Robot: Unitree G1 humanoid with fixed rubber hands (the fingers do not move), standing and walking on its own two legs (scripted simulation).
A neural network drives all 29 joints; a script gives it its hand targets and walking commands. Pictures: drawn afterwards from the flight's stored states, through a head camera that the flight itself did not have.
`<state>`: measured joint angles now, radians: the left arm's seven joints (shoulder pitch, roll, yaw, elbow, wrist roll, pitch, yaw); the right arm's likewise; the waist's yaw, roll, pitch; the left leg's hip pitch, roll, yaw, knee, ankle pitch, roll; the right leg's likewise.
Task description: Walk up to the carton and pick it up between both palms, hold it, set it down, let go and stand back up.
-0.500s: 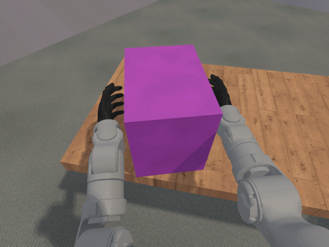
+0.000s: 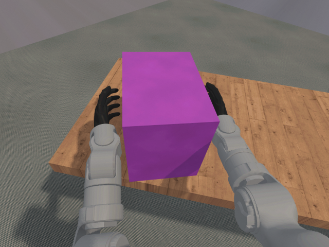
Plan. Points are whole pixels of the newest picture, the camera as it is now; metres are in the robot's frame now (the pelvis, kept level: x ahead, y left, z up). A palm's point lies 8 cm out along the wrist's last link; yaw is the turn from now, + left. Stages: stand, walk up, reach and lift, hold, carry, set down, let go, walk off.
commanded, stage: reach and lift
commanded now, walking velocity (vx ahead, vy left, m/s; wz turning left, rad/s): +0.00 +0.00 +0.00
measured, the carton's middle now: (160, 115) +0.43 +0.09 +0.09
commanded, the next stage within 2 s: none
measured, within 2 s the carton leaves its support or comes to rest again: leaves its support in 0.08 s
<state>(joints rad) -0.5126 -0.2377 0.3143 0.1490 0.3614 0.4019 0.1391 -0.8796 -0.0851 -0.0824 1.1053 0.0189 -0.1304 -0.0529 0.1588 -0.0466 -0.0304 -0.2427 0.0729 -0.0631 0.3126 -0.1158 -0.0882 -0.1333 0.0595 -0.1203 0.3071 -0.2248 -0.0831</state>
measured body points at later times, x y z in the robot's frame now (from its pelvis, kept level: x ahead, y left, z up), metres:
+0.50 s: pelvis -0.03 +0.00 +0.00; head -0.03 +0.01 +0.45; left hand +0.32 +0.20 +0.16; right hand +0.41 -0.07 +0.13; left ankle +0.03 +0.17 -0.75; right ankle -0.04 -0.06 -0.75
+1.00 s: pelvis -0.01 +0.00 +0.00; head -0.04 +0.03 +0.45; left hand +0.33 +0.19 +0.18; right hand +0.41 -0.08 +0.17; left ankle +0.03 +0.17 -0.75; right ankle -0.04 -0.06 -0.75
